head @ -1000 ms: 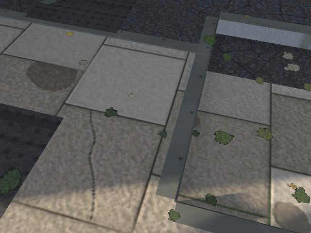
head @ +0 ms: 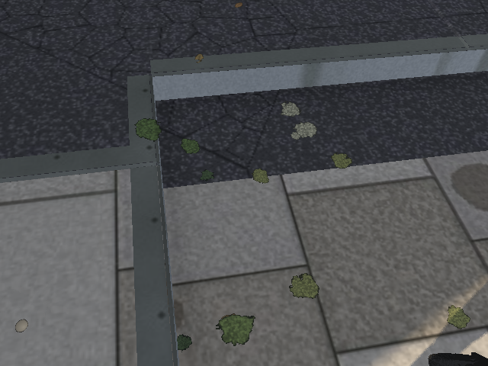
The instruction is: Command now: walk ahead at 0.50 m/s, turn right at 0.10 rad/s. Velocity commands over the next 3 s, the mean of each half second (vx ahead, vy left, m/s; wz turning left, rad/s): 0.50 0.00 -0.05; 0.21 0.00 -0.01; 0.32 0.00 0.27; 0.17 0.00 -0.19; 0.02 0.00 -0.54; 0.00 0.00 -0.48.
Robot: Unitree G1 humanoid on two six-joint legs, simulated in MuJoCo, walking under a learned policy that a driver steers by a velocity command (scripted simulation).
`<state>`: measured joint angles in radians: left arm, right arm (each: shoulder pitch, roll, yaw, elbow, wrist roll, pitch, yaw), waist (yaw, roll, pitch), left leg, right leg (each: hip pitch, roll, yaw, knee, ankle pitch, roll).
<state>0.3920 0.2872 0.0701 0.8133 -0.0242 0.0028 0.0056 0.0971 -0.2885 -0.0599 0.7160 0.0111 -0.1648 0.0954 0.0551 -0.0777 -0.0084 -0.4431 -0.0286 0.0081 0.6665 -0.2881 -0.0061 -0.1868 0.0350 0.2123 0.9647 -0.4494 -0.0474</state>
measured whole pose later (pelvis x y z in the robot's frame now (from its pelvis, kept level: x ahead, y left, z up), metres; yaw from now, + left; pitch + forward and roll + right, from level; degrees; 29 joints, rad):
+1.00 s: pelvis +0.49 +0.00 -0.13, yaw -2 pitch +1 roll +0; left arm 0.26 0.22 0.05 0.96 0.02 0.03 0.02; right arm 0.11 -0.17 -0.04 0.80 -0.03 0.00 -0.01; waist 0.04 -0.02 0.01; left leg -0.41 -0.02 0.02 0.54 -0.14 0.03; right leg -0.26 -0.03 0.04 0.62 -0.37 0.03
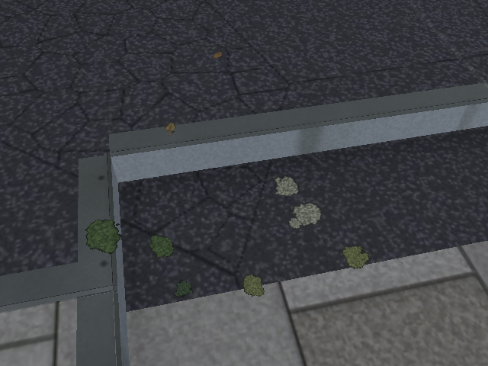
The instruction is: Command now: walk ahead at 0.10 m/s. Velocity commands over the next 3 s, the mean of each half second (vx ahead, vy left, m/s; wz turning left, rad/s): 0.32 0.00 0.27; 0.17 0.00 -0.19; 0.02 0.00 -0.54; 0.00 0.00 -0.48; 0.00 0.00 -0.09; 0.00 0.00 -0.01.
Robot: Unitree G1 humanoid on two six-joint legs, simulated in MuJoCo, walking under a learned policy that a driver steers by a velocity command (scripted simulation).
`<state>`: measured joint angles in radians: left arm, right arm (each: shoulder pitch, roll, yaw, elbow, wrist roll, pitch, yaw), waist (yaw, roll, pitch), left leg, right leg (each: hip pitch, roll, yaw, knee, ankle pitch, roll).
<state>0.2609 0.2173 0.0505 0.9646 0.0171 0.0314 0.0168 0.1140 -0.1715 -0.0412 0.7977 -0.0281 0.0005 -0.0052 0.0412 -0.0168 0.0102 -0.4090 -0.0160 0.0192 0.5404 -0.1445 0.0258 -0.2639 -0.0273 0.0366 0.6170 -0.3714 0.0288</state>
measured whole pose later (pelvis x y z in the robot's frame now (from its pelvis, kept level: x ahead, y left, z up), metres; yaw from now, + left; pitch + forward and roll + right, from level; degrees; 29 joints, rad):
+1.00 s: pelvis +0.33 +0.02 +0.00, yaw +3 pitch +2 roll +0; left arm 0.15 0.27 0.07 0.78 0.01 0.00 0.00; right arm 0.14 -0.27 -0.07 0.78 -0.01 0.00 -0.06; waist 0.03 0.01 0.06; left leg -0.53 -0.01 -0.08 0.95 -0.42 -0.03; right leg -0.42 0.11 0.09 0.43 -0.04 -0.07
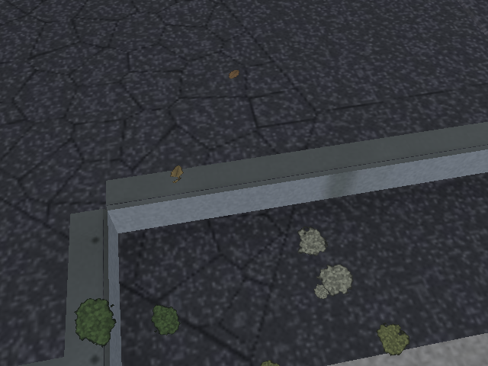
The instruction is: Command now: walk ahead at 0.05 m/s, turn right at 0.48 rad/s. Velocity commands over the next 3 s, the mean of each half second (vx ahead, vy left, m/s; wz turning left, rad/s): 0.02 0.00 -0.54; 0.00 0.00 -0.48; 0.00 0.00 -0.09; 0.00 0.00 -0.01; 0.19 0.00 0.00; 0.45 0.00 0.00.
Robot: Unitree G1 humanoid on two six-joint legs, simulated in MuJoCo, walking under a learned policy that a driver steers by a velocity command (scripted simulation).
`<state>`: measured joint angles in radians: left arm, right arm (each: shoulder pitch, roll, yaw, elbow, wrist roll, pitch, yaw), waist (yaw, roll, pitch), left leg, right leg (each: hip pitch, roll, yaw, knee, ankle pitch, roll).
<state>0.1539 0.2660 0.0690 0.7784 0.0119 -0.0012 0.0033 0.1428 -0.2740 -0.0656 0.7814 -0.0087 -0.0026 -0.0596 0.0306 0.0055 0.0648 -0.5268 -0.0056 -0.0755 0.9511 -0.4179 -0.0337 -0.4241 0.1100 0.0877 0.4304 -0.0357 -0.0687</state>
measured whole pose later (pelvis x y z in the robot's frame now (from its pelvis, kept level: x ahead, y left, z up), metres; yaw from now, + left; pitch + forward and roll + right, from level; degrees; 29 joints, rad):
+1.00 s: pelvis +0.05 -0.02 +0.01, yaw -32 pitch +2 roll +0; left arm 0.16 0.30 0.06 0.61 0.00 0.04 0.00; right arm 0.15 -0.29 -0.07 0.74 0.00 0.01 0.00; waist 0.00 0.01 0.02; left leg -0.38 0.01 -0.03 0.64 -0.29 -0.05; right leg -0.28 0.09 0.12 0.52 -0.26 -0.05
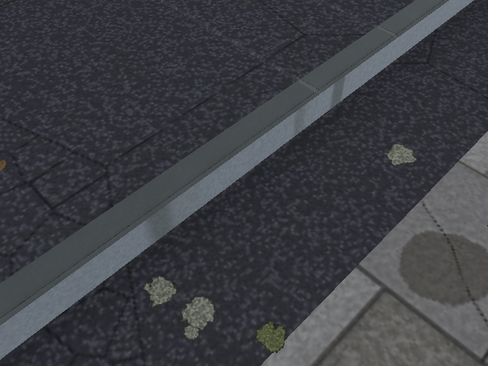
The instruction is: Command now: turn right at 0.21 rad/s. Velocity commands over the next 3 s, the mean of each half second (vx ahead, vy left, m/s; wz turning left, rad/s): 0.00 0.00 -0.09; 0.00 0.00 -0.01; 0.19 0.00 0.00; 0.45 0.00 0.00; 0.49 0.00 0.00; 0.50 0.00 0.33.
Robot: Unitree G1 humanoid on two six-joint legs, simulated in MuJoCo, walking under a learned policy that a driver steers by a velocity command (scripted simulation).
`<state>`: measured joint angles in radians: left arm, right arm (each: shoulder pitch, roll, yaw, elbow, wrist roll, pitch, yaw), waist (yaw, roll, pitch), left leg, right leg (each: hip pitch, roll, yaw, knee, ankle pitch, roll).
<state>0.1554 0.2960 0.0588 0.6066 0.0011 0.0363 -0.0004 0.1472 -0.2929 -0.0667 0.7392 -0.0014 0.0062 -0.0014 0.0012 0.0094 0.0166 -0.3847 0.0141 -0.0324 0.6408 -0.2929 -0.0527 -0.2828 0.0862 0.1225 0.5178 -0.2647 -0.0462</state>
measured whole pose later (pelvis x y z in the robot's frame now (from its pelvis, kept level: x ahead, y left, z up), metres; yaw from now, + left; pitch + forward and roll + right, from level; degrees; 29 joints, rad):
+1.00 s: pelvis +0.03 +0.04 +0.00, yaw -1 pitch -2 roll +0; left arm 0.25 0.22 0.07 0.64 0.01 0.03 0.03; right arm 0.16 -0.23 -0.03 0.81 -0.01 -0.03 0.01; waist 0.00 -0.01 0.04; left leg -0.20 -0.03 0.01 0.51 -0.28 0.04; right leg -0.16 0.03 0.15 0.50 -0.31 0.02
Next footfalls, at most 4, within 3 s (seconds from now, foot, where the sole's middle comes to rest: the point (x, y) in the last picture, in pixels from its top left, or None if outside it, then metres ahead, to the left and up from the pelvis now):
0.02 left None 0.06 0.14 -0.77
1.48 right None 0.14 -0.13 -0.77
1.98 left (230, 355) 0.50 0.08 -0.77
2.50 right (311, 260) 0.79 -0.16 -0.77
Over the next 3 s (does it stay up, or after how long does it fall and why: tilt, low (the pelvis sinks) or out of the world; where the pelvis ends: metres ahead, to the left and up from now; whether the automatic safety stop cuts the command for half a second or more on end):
stays up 0.88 -0.04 -0.01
